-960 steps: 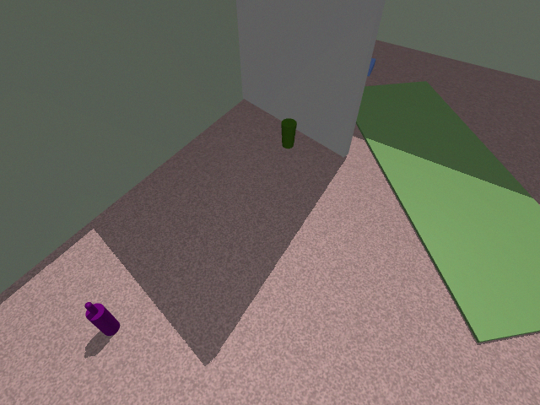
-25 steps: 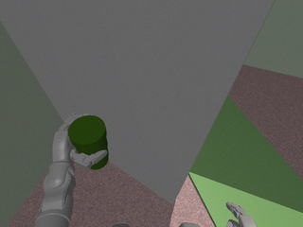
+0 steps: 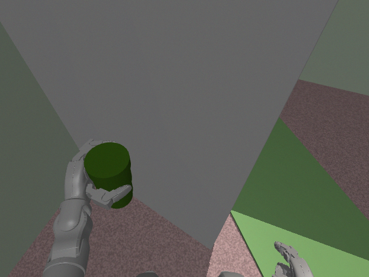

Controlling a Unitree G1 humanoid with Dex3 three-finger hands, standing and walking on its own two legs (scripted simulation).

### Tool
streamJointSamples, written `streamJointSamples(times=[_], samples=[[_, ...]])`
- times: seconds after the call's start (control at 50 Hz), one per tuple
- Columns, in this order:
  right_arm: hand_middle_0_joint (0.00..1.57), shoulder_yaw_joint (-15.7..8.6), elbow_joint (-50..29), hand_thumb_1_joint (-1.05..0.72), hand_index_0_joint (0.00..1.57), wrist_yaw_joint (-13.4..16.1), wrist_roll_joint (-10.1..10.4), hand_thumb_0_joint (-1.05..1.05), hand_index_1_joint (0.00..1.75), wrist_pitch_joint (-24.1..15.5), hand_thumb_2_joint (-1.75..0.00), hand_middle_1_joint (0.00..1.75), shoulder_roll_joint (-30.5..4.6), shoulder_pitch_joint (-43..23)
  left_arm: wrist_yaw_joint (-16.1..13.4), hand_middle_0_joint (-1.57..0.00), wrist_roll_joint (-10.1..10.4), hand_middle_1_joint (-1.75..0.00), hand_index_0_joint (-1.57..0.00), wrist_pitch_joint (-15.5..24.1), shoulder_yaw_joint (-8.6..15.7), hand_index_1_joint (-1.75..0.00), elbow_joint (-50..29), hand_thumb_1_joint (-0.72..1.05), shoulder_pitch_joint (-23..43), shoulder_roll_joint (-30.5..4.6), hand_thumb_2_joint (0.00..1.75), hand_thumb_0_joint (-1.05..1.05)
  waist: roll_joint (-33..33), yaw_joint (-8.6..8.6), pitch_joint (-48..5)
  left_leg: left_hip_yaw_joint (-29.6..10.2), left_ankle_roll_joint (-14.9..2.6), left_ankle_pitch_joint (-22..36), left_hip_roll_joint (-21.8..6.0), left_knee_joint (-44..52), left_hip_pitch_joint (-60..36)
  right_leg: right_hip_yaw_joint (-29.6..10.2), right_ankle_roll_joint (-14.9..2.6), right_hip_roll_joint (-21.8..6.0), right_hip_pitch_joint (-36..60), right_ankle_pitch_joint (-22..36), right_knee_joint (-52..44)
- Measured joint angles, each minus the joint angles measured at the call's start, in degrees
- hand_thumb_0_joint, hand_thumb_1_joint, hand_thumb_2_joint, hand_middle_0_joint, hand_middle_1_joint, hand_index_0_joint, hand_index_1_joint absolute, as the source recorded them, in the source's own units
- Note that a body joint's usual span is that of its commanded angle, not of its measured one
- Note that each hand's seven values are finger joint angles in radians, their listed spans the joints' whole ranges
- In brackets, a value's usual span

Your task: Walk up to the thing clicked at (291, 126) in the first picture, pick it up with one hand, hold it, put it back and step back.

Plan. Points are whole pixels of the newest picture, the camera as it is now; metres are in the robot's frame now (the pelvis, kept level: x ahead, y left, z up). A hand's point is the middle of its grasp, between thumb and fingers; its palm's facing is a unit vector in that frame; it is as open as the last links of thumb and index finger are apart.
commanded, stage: hold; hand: left
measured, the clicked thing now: (113, 179) +0.32 +0.17 +0.02
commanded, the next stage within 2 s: crouch in 1.00 s
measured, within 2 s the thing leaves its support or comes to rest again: neither
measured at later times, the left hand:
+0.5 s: hand (109, 175) +0.32 +0.17 +0.04, palm faces +0.08 -1.00 +0.00, open 11.3 cm
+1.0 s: hand (108, 175) +0.32 +0.17 +0.04, palm faces +0.08 -1.00 -0.01, open 11.3 cm
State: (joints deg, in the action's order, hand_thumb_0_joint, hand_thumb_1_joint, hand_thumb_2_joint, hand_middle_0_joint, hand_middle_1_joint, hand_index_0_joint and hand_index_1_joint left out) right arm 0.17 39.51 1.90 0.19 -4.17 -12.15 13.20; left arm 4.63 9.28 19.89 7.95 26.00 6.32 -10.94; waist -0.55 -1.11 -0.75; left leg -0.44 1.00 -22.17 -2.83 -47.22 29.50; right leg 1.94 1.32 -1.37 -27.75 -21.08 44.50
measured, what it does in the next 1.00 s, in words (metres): stands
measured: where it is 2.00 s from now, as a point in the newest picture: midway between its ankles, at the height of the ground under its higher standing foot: outside the picture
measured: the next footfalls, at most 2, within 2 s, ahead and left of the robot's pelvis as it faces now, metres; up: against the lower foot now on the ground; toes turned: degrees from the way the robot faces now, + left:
none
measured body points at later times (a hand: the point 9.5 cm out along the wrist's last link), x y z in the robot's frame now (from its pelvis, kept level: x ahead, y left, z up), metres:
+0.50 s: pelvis +0.00 +0.00 +0.00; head +0.03 +0.01 +0.45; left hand +0.31 +0.22 +0.04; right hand +0.13 -0.24 -0.11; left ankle +0.02 +0.13 -0.71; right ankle +0.02 -0.14 -0.71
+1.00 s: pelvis +0.00 +0.00 +0.00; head +0.03 +0.01 +0.45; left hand +0.31 +0.23 +0.04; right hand +0.13 -0.24 -0.11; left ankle +0.02 +0.13 -0.71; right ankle +0.02 -0.14 -0.71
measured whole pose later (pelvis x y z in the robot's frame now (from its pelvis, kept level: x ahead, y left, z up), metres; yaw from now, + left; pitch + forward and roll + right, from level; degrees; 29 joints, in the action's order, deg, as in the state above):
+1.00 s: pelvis +0.00 +0.00 +0.00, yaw +0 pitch +4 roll -2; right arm 0.4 39.3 2.0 0.4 -4.4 -12.0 13.5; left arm 4.7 9.5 20.1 8.2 26.2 6.4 -11.0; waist -0.5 -1.3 -1.1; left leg -0.4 0.9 -22.3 -2.8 -47.9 30.1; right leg 1.8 1.4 -1.3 -28.2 -21.1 44.9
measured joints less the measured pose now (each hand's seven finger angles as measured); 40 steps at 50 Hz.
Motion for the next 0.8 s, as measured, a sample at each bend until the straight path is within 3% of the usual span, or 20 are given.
streamJointSamples(times=[0.24,0.8], samples=[[0.20,0.23,-0.13,-0.91,0.20,0.27,-0.08,0.01,0.30,0.22,-0.91,0.30,0.29,-0.26,0.04,-0.68,0.07,-1.00,-0.61,0.15,0.97,-1.00,1.06,-0.52,1.25,-0.21,1.10,-0.01,0.17,-0.24,-0.23,-0.18,0.09,0.09,-0.07,-0.07,0.12,0.15,-0.10,0.09,-0.07,0.04,0.07],[0.20,0.22,-0.13,-0.91,0.20,0.25,0.13,0.01,0.30,-0.19,-0.91,0.30,0.31,0.10,-0.18,-0.68,0.06,-1.00,-0.61,0.22,0.54,-1.01,1.41,-0.52,1.41,-0.64,1.10,-0.01,0.18,-0.14,-0.31,-0.05,-0.17,0.00,0.10,-0.61,0.62,-0.04,0.14,-0.05,-0.47,0.16,0.32]])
